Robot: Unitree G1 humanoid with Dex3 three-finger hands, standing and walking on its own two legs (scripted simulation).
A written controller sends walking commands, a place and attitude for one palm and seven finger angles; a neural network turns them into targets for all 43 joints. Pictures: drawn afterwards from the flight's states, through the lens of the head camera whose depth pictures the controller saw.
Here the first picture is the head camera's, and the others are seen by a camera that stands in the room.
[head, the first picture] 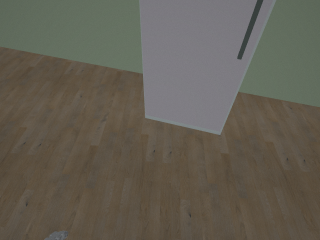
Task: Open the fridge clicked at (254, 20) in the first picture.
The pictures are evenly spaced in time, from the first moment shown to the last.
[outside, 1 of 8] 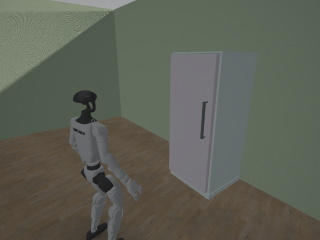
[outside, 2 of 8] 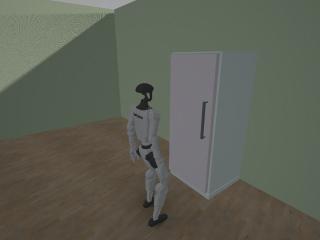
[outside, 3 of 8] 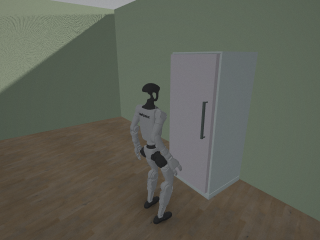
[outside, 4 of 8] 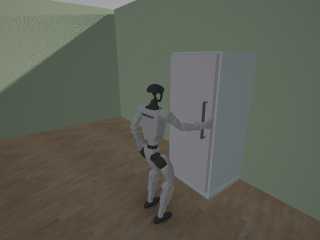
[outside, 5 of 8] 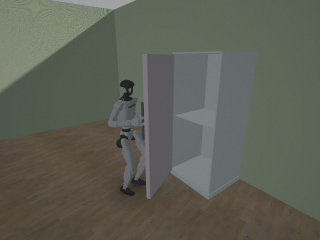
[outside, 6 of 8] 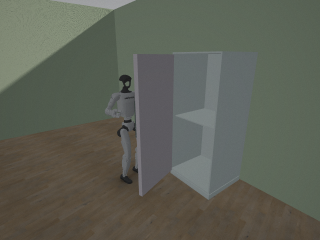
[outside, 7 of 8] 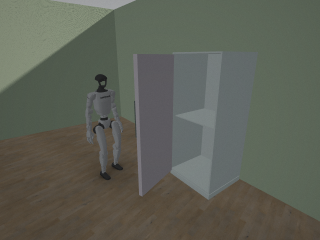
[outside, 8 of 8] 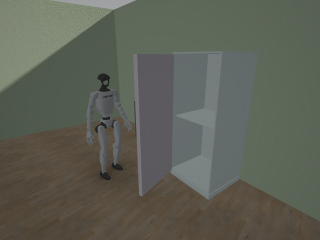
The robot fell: no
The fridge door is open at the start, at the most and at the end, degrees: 0 78 71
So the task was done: yes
